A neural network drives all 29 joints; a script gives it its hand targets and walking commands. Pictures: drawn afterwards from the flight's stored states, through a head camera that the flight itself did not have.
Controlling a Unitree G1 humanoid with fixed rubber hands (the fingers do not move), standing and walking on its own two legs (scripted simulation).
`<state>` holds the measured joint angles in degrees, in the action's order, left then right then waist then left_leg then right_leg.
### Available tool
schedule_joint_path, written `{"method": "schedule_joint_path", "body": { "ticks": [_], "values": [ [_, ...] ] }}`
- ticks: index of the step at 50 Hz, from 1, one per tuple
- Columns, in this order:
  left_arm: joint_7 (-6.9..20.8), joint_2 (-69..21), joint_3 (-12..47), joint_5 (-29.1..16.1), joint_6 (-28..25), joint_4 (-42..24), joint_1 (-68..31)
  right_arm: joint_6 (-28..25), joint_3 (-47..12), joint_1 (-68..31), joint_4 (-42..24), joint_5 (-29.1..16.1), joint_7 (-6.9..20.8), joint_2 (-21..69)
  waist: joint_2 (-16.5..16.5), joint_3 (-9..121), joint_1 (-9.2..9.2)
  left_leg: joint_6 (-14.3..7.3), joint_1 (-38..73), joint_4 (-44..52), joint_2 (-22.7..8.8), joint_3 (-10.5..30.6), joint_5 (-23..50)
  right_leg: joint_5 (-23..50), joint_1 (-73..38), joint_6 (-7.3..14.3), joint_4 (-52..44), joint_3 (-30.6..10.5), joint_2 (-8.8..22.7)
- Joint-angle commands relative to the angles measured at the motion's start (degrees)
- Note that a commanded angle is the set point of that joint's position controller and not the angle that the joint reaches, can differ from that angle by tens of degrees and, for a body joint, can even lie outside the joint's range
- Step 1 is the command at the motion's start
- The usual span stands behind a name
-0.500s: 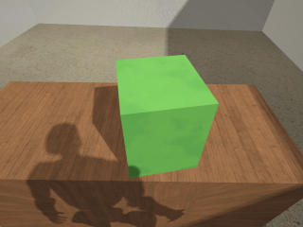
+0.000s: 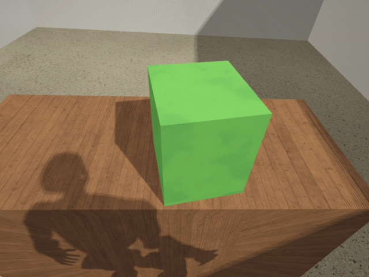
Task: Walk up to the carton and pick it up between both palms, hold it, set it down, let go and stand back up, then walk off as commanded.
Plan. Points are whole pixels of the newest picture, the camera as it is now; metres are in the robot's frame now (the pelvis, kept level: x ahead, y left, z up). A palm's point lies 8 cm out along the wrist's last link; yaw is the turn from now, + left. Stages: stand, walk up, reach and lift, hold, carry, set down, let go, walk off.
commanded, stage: walk off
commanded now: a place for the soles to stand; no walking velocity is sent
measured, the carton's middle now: (196, 131) +0.53 -0.02 +0.05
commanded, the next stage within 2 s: none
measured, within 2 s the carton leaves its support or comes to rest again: neither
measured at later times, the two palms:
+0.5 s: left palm out of the picture -0.05 +0.29 -0.12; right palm out of the picture -0.03 -0.32 -0.12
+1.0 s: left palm out of the picture -0.13 +0.29 -0.14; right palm out of the picture -0.09 -0.32 -0.09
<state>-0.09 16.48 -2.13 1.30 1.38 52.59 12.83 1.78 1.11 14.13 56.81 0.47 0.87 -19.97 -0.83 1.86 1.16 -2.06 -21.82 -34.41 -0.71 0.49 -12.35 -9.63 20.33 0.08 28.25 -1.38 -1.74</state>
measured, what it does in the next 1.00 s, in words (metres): walks backwards: right foot, then left foot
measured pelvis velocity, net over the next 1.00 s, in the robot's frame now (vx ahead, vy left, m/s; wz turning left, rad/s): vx -0.19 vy -0.01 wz -0.01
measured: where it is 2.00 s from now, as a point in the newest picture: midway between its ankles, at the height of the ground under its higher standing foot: outside the picture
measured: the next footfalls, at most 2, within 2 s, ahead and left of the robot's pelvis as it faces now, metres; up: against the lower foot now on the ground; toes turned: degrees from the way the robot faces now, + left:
right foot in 0.38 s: -0.03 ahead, -0.13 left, +0.00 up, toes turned +0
left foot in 0.68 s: -0.09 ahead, +0.08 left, +0.00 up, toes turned -1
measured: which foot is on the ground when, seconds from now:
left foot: down 0.00-0.38, up 0.40-0.66, down 0.68-1.00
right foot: down 0.00-0.00, up 0.02-0.36, down 0.38-0.68, up 0.70-1.00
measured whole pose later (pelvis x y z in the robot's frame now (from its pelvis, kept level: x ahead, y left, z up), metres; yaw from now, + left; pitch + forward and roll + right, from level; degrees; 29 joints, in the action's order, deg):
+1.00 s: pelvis -0.19 -0.01 -0.01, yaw +0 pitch -5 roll -4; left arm 0.1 21.3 -3.9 1.3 3.7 51.6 11.7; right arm 2.0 1.7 9.4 46.7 0.6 0.1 -22.1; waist -0.6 -9.2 -0.1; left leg -2.7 -20.3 -42.7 -1.6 1.5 -17.4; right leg -27.6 24.7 0.0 64.8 -9.0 -6.6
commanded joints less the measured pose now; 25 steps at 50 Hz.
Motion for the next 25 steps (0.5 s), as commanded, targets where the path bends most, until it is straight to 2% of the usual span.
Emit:
{"method": "schedule_joint_path", "body": {
  "ticks": [1, 2, 3, 4, 5, 6, 7, 8, 9, 10, 11, 12, 13, 14, 15, 16, 17, 18, 19, 20, 21, 22, 23, 24, 25],
  "values": [
    [0.1, 14.4, -5.0, 0.2, 1.5, -3.0, 1.2, -0.5, 6.3, -3.4, -10.1, 2.6, -1.1, -19.1, 13.7, -9.4, -0.16, -11.3, -9.9, 25.8, -19.4, 24.3, -25.3, -21.2, 4.2, 0.2, 31.3, -0.2, -5.2],
    [0.0, 15.5, -5.3, -0.4, 1.5, -2.6, 4.1, -1.1, 6.2, -5.6, -10.9, 2.3, -1.5, -18.6, 11.3, -8.5, -1.52, -10.6, -7.8, 24.6, -18.2, 23.1, -24.1, -17.9, 4.1, -0.1, 35.2, -3.7, -5.1],
    [-0.1, 16.3, -5.3, -0.9, 1.4, -3.3, 3.9, -1.2, 5.8, -7.5, -11.6, 2.7, -2.1, -17.2, 8.7, -8.5, -2.35, -10.2, -5.4, 21.8, -16.3, 18.4, -17.0, -15.9, 4.9, -0.6, 36.5, -3.9, -4.4],
    [0.1, 15.2, -4.9, -0.8, 1.1, -2.9, 2.9, -1.3, 6.2, -7.1, -12.8, 2.3, -1.9, -17.3, 10.1, -8.3, -2.01, -9.6, -6.2, 20.4, -15.2, 16.1, -13.7, -15.9, 3.2, -1.1, 38.3, -4.6, -4.5],
    [0.4, 15.9, -5.1, -0.6, 0.9, -2.9, 3.1, -1.4, 5.5, -8.3, -13.6, 1.8, -2.2, -15.6, 6.4, -8.5, -2.22, -9.4, -2.8, 18.9, -14.3, 14.6, -11.3, -14.9, 5.5, -1.3, 39.2, -5.2, -4.1],
    [0.3, 14.8, -5.2, -0.5, 0.9, -3.3, 2.5, -1.0, 5.8, -6.9, -12.5, 1.7, -2.0, -15.8, 8.0, -7.8, -1.71, -9.1, -3.0, 17.6, -14.2, 14.3, -10.7, -15.6, 4.0, -1.7, 37.6, -4.5, -3.7],
    [0.3, 15.6, -5.2, -0.4, 0.9, -4.4, 1.4, -1.0, 5.6, -6.0, -14.0, 1.5, -2.1, -15.3, 8.7, -7.0, -1.01, -10.1, 1.3, 17.1, -14.9, 16.1, -10.5, -17.1, 6.9, -1.3, 36.1, -4.8, -3.1],
    [0.3, 15.7, -5.3, -0.5, 1.2, -3.9, 1.9, -0.8, 5.8, -4.6, -13.6, 1.3, -2.1, -16.9, 8.0, -5.6, -0.87, -10.2, 1.8, 16.2, -15.1, 16.6, -9.6, -18.2, 6.0, -1.2, 34.5, -5.5, -2.6],
    [0.4, 15.9, -5.4, -0.1, 1.1, -3.5, 3.0, -0.3, 6.2, -4.3, -13.4, 1.2, -2.0, -16.9, 10.7, -5.4, -0.54, -9.7, 2.7, 16.8, -15.1, 15.0, -12.0, -18.3, 4.9, -1.7, 31.9, -3.8, -2.1],
    [0.4, 16.1, -5.2, 0.0, 1.3, -4.0, 1.1, -0.1, 6.2, -5.0, -14.0, 1.3, -2.1, -16.6, 7.3, -6.0, 0.21, -9.6, 3.2, 16.6, -15.3, 17.4, -11.9, -19.6, 4.0, -1.6, 27.0, -3.1, -1.6],
    [0.6, 16.3, -5.3, -0.4, 1.7, -4.1, 4.5, 0.0, 6.8, -4.9, -15.1, 1.3, -2.1, -18.1, 8.5, -4.6, -0.86, -8.6, 1.6, 17.8, -15.7, 16.2, -14.4, -19.2, 0.3, -0.9, 22.3, -2.5, -0.6],
    [0.8, 16.2, -5.3, -0.3, 1.6, -3.5, 3.9, 0.4, 6.7, -5.4, -14.8, 1.2, -2.0, -18.0, 9.7, -6.5, -1.07, -8.5, -1.3, 18.6, -15.5, 14.9, -15.7, -18.0, -1.4, -1.1, 19.3, -0.5, -0.1],
    [0.9, 16.1, -5.6, -0.4, 1.5, -2.4, 6.2, 0.7, 7.2, -8.1, -15.4, 1.6, -1.9, -18.7, 14.3, -6.0, -2.44, -7.8, -4.3, 18.6, -15.2, 11.8, -15.3, -16.7, -4.0, -0.7, 18.5, 0.6, 1.4],
    [0.9, 15.4, -5.7, -0.1, 1.6, -3.2, 5.4, 0.8, 7.1, -5.4, -15.4, 1.6, -1.7, -18.5, 13.5, -6.0, -1.37, -7.2, -3.8, 19.3, -14.8, 13.5, -16.4, -17.4, -5.3, 0.1, 15.3, 1.0, 1.3],
    [0.9, 16.0, -5.5, -0.4, 1.8, -2.6, 6.0, 0.8, 7.1, -7.3, -15.6, 1.7, -1.8, -19.0, 14.7, -4.8, -2.2, -6.0, -4.9, 18.5, -14.3, 12.4, -16.9, -15.3, -7.7, 0.6, 12.7, 0.7, 2.3],
    [1.1, 16.2, -6.0, -0.2, 1.5, -1.9, 10.4, 1.1, 7.3, -7.8, -16.2, 1.4, -1.8, -19.1, 13.1, -2.9, -3.66, -5.1, -8.1, 16.7, -13.7, 11.1, -21.3, -12.1, -12.6, 1.1, 7.7, 0.3, 2.6],
    [1.2, 16.3, -6.2, 0.0, 1.4, -1.0, 11.5, 1.4, 7.3, -8.4, -15.1, 1.6, -2.0, -17.9, 10.0, -4.6, -4.35, -3.4, -14.3, 12.1, -11.1, 9.3, -24.0, -15.3, -15.7, 1.9, 5.3, -4.2, 3.7],
    [1.0, 18.5, -6.9, 0.7, 1.1, -2.7, 11.2, 1.4, 6.4, -8.3, -16.0, 1.3, -2.3, -15.6, -0.3, -7.6, -5.36, -1.7, -17.9, -1.5, -4.8, 5.2, -19.7, -23.7, -12.8, 3.3, -4.2, -14.6, 8.3],
    [0.3, 21.4, -6.8, 1.6, 0.5, -4.9, 5.4, 1.6, 5.8, -5.7, -14.4, 0.4, -2.2, -12.7, -14.0, -11.3, -3.08, 0.5, -16.9, -19.8, 4.7, 2.4, -18.5, -27.2, 0.3, 5.5, -16.1, -26.4, 16.2],
    [0.0, 25.1, -7.8, 1.9, 0.8, -7.1, -0.8, 1.4, 6.0, -8.4, -15.4, 0.6, -3.1, -15.0, -8.7, -16.3, -4.12, 1.6, -13.2, -30.3, 8.7, 10.0, -18.7, -35.5, 18.0, 8.5, -22.6, -35.2, 23.0],
    [-0.5, 23.7, -6.6, 1.6, 0.6, -7.1, -6.0, 1.2, 7.0, -5.6, -13.2, 0.4, -2.9, -15.9, -5.2, -15.0, -1.97, 1.0, -6.1, -36.3, 8.0, 12.9, -15.9, -34.1, 20.8, 11.0, -19.9, -30.8, 21.4],
    [-0.6, 21.4, -5.7, 1.4, 0.3, -8.9, -11.4, 1.1, 7.3, -1.9, -10.4, 0.0, -2.6, -16.6, -8.0, -13.5, 0.29, 0.9, -3.4, -38.7, 8.4, 13.3, -13.1, -26.2, 20.1, 10.0, -16.8, -21.8, 16.0],
    [-0.4, 20.1, -6.1, 1.3, 0.3, -9.9, -13.0, 1.3, 6.6, 3.6, -10.3, -0.3, -2.0, -16.0, -8.4, -12.7, 2.45, 1.1, -4.1, -39.3, 8.1, 10.5, -10.4, -22.1, 14.5, 9.0, -13.3, -15.0, 13.1],
    [-0.4, 18.0, -5.9, 1.3, 0.4, -10.0, -12.7, 1.3, 6.7, 3.5, -10.2, -0.4, -2.0, -16.5, -6.4, -12.2, 0.96, 1.9, -4.8, -39.5, 7.7, 9.3, -10.9, -17.5, 11.9, 8.5, -11.3, -14.6, 12.1],
    [-0.7, 18.5, -6.2, 1.4, 0.3, -10.0, -10.3, 1.1, 6.3, 2.5, -11.2, -0.1, -1.7, -16.0, -8.2, -11.0, -0.5, 2.2, -6.6, -36.9, 6.9, 8.5, -12.2, -14.8, 5.4, 9.4, -9.0, -14.2, 13.1]
  ]
}}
